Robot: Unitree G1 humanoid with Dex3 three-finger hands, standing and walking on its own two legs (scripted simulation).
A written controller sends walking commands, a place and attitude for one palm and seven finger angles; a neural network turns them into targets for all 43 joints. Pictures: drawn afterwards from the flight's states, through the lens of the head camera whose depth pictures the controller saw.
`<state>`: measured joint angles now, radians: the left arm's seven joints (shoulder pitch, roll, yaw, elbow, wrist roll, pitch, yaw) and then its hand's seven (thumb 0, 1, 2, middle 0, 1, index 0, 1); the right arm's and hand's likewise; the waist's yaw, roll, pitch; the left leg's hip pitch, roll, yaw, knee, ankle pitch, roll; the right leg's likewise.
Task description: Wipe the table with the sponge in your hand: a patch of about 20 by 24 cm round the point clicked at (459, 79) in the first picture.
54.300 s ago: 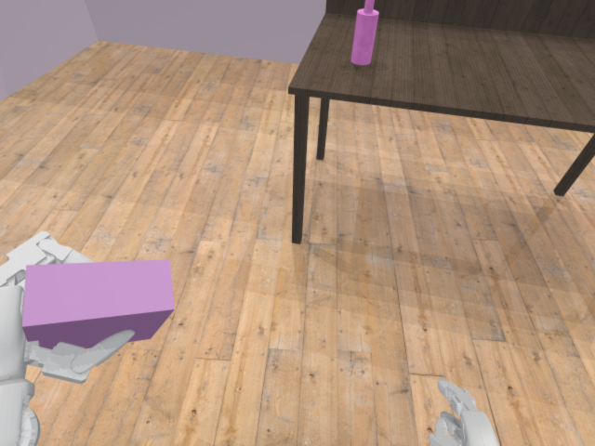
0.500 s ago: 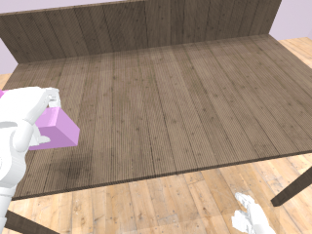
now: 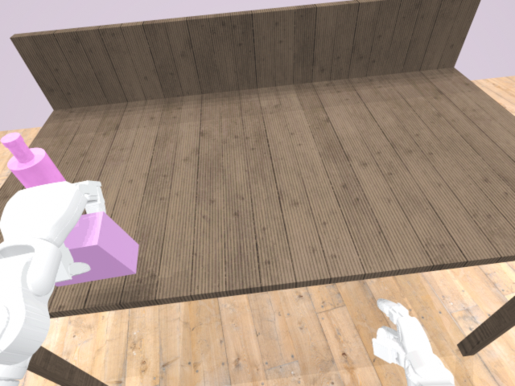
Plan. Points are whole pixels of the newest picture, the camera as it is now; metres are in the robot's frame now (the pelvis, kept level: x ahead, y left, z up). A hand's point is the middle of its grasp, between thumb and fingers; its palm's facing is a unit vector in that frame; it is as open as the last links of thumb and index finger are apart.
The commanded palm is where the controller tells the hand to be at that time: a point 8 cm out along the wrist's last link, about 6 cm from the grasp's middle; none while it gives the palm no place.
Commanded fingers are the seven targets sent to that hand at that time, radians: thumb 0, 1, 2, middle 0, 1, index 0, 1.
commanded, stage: bring the sponge back beside the body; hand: left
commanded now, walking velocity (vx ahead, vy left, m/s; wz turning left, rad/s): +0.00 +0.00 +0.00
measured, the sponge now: (85, 256) +0.24 +0.32 +0.08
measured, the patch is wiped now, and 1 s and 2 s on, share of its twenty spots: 0.95 0.95 0.95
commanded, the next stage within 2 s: step back with the hand held close in 0.82 s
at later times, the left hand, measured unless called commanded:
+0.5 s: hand (87, 290) +0.18 +0.26 +0.11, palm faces +0.01 -0.11 -0.99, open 9.2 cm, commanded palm +0.15 +0.28 +0.19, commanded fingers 0.00 0.10 1.30 -1.20 -1.60 -1.20 -1.60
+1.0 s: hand (99, 282) +0.19 +0.25 +0.12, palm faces +0.11 -0.44 -0.89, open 9.3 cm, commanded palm +0.16 +0.27 +0.19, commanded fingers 0.00 0.10 1.30 -1.20 -1.60 -1.20 -1.60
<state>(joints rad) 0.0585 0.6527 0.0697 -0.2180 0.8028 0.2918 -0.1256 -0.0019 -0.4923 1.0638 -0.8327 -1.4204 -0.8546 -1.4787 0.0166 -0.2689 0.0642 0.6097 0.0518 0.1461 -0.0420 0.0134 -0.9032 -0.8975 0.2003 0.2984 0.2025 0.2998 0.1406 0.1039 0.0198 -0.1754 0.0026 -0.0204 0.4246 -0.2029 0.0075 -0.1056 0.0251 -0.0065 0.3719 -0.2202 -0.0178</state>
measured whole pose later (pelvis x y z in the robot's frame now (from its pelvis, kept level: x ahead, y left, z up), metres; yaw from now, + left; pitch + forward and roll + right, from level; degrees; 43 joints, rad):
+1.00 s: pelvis -0.01 +0.00 +0.00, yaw -2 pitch -4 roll -1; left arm 0.37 0.56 0.13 -0.43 0.44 0.17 -0.03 0.00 -0.49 1.06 -0.83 -1.42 -0.86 -1.47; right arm 0.06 -0.27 0.04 0.55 0.03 0.10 -0.05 0.02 -0.90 -0.90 0.20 0.30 0.20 0.30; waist 0.13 0.11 0.02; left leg -0.19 0.03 -0.01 0.49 -0.24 0.01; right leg -0.12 0.05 0.01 0.42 -0.23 -0.03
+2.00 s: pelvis -0.11 +0.02 -0.03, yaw -2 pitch +1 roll -3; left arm 0.42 0.34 0.34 -0.55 -0.05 -0.17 0.14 -0.01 -0.51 1.07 -0.84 -1.44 -0.87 -1.49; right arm 0.18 -0.20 0.02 0.59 0.01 -0.06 -0.06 0.01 -0.90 -0.90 0.20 0.30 0.20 0.30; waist 0.03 0.03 -0.01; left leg -0.55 0.02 -0.01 0.72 -0.29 0.01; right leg -0.36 0.07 0.02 0.63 -0.29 -0.01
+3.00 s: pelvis -0.35 +0.02 -0.02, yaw -4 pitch -2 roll +0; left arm 0.42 0.34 0.30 -0.43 -0.04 -0.13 0.11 -0.01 -0.51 1.06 -0.85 -1.45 -0.87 -1.49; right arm 0.28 -0.22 0.01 0.71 0.01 -0.08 -0.05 0.02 -0.90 -0.90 0.20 0.30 0.20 0.30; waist 0.01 0.01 -0.05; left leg -0.50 0.03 -0.02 1.12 -0.38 0.02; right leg -0.31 0.03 -0.10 0.58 -0.24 -0.08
